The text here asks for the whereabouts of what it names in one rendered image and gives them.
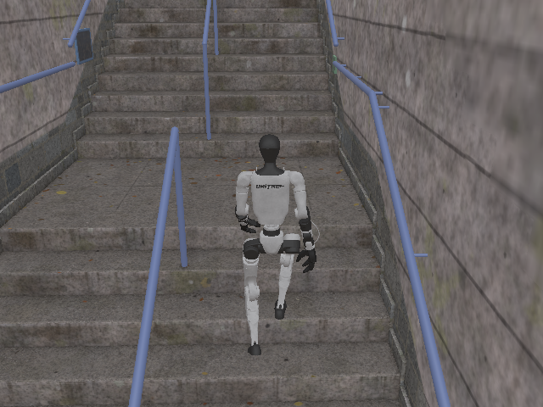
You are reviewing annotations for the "stairs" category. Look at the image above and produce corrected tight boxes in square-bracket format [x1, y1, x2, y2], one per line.
[0, 226, 401, 407]
[76, 0, 339, 159]

